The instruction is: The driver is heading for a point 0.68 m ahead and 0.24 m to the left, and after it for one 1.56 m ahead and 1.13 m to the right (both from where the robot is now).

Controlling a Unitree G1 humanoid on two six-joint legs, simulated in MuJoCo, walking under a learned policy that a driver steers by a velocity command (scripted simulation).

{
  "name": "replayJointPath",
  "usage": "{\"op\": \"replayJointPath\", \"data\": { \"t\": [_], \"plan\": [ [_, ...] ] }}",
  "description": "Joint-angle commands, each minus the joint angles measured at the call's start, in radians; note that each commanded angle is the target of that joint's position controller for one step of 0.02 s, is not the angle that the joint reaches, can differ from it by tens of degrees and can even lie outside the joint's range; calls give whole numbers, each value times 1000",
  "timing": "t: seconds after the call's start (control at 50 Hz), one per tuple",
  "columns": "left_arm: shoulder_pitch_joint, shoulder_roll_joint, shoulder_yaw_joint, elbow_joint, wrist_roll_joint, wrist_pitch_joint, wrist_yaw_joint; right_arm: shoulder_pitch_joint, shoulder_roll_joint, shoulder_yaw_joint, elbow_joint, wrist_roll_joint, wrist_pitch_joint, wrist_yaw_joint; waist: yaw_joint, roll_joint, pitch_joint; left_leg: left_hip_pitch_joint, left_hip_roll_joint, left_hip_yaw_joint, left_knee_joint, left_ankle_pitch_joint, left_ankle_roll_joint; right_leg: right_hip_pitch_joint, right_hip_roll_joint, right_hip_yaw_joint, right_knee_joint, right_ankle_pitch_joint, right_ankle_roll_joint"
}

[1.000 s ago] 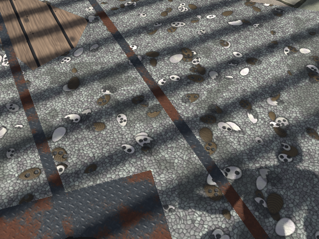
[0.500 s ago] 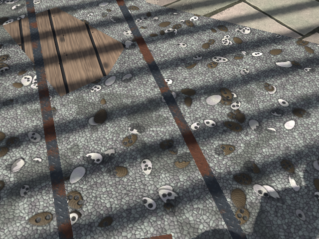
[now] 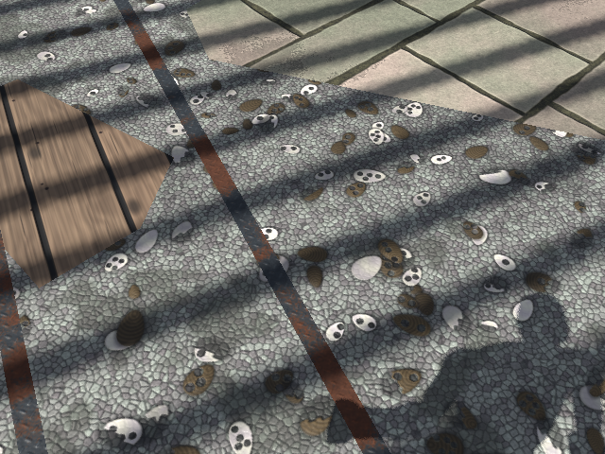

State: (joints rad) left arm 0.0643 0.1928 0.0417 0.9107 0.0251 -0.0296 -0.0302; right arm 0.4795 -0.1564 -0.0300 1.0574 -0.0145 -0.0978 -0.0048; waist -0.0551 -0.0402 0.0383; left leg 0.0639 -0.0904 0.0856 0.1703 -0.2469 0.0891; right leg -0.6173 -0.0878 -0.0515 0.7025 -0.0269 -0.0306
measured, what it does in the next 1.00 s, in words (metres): walks ahead, turning left: right foot, then left foot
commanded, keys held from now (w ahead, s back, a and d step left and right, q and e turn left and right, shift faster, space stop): w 0.04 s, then w+q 0.96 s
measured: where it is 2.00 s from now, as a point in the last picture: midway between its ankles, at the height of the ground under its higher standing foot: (179, 258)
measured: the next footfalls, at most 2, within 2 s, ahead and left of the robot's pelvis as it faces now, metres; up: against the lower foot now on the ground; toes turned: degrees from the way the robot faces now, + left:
right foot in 0.14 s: +0.25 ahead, -0.11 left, +0.00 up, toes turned -3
left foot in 0.70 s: +0.48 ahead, +0.11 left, +0.00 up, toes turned +24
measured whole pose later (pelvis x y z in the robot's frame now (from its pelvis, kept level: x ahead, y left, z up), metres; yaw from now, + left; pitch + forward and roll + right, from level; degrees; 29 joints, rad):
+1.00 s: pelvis +0.50 +0.08 +0.00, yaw +29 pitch +1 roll +0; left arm 0.09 0.25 0.05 0.78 0.04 -0.02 -0.02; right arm 0.37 -0.25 -0.08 0.92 0.00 -0.05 0.00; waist -0.05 -0.04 0.05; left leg -0.09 -0.15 -0.06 0.29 -0.20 0.15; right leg -0.67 -0.13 0.04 0.95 -0.17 0.05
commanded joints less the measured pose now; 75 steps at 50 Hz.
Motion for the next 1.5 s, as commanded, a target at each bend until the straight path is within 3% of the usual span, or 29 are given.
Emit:
{"op": "replayJointPath", "data": {
  "t": [0.02,0.08,0.12,0.14,0.16,0.18,0.2,0.22,0.26,0.38,0.56,0.62,0.68,0.7,0.72,0.74,0.78,0.86,1.0,1.14,1.2,1.24,1.26,1.28,1.3,1.32,1.36,1.42,1.5],
  "plan": [
    [-127,45,1,-91,-2,-19,2,83,-136,-22,-8,-7,-5,-11,-5,111,77,27,296,-122,-4,543,102,-40,33,-34,-77,-12,-22],
    [-94,64,9,-98,-3,-34,9,57,-151,-26,-4,-13,-1,-18,34,113,62,64,317,-130,101,767,96,65,72,-38,-142,-115,-63],
    [131,98,29,-28,-2,-51,24,11,-172,-31,-12,-10,4,-15,132,103,-51,24,280,-116,342,917,70,345,129,-53,-232,-121,-97],
    [305,146,48,18,18,-63,36,-9,-159,-26,-29,3,2,-11,198,70,-154,-144,239,-98,558,720,53,616,39,36,-255,-95,-129],
    [427,253,73,23,47,-68,45,47,-69,-4,-69,40,2,-2,192,-100,-307,-453,114,-33,910,206,11,912,-267,423,-300,-212,-205],
    [379,256,78,17,20,-49,32,101,-109,-24,-51,37,12,-8,152,-140,-351,-602,26,-97,1110,-255,14,909,-373,692,-419,-235,-265],
    [263,188,61,-4,-1,-42,27,24,-148,-38,-60,16,22,-10,109,-28,-193,-648,101,-145,1141,-177,21,757,-329,554,-444,-322,-232],
    [182,117,42,-18,-6,-48,23,-43,-124,-35,-76,9,22,-3,93,14,-69,-649,138,-144,1097,-105,18,603,-284,420,-498,-316,-200],
    [159,62,25,-2,-6,-62,32,-65,-93,-39,-83,-11,41,8,46,-15,18,-591,183,-138,1010,-45,10,452,-200,233,-551,-200,-127],
    [273,89,29,37,-9,-95,42,-182,-69,-43,-140,-15,85,36,29,-21,31,-711,204,-101,943,119,-18,479,-160,7,-575,37,-102],
    [402,121,29,77,-5,-83,62,-477,-67,-21,-265,-19,79,61,92,-25,76,-705,156,40,516,220,6,662,-176,-167,-522,317,-86],
    [393,151,36,77,-1,-66,71,-448,-91,-32,-270,-22,80,58,59,-53,37,-608,89,86,474,89,60,738,-193,-215,-386,664,-81],
    [364,196,50,58,-1,-39,66,-211,-148,-64,-206,-27,70,43,-44,-54,-103,-319,-7,89,377,-7,133,700,-194,-234,25,753,-72],
    [340,189,48,31,-6,-37,60,-70,-219,-92,-169,-41,63,30,-116,27,-184,-85,82,-70,290,-43,182,508,-164,-240,313,482,-38],
    [365,64,25,-43,-14,-43,38,-98,-332,-117,-186,-39,65,20,-31,260,-237,212,389,-589,237,-22,326,39,38,-201,676,-478,24],
    [239,145,40,-87,-10,-56,31,-60,-342,-118,-194,-11,78,19,-74,121,-267,218,432,-811,114,-20,358,-97,94,37,770,-497,27],
    [187,133,32,-106,-20,-80,28,-162,-255,-94,-188,3,77,8,-1,24,-55,-5,376,-551,77,155,276,-119,-7,71,624,-311,13],
    [235,116,32,-98,26,-19,22,-211,-202,-70,-201,21,37,2,88,24,-46,-185,239,-356,57,441,211,46,-37,69,448,-281,60],
    [-20,125,24,-202,18,5,12,-51,-242,-75,-190,16,34,5,5,89,0,-122,194,-370,40,437,148,-111,-14,49,186,-65,93],
    [-163,111,-2,-254,2,-15,-7,32,-220,-50,-159,-5,20,-8,-52,116,31,46,232,-283,40,612,95,-65,32,-21,-81,25,5],
    [-49,144,9,-228,-5,-23,-2,-21,-248,-50,-158,-16,12,-18,25,136,0,66,258,-223,132,914,60,125,96,-35,-152,-82,-64],
    [201,180,30,-146,-6,-31,16,-54,-269,-53,-157,-24,16,-19,140,116,-118,62,233,-165,425,1071,39,376,159,-48,-221,-107,-109],
    [356,212,42,-106,10,-37,26,-65,-255,-46,-173,-18,13,-18,205,74,-203,-96,205,-137,663,853,28,610,59,68,-228,-117,-152],
    [435,336,75,-100,30,-36,29,31,-170,-29,-204,14,9,-9,158,-151,-314,-436,40,-62,1081,260,-32,881,-225,557,-252,-124,-308],
    [362,290,70,-90,-14,-19,11,27,-216,-36,-203,-12,3,-2,116,-150,-307,-626,-23,-136,1205,-219,-28,881,-270,853,-417,-144,-360],
    [252,247,61,-114,-28,-15,5,-63,-226,-35,-226,-26,1,2,81,-58,-136,-705,56,-178,1213,-143,-24,735,-243,713,-432,-268,-340],
    [197,173,41,-119,-17,-17,5,-168,-217,-29,-259,-25,-4,13,60,50,-6,-675,127,-166,1086,-61,-34,513,-153,515,-483,-160,-283],
    [233,183,41,-91,-23,-37,12,-150,-183,-16,-275,-39,35,19,18,8,-19,-594,155,-139,961,-50,-77,407,-68,383,-508,32,-252],
    [301,214,52,-82,-29,-38,17,-300,-171,-7,-338,-36,50,21,51,-4,10,-669,171,-101,772,66,-132,388,-24,340,-542,46,-242]
  ]
}}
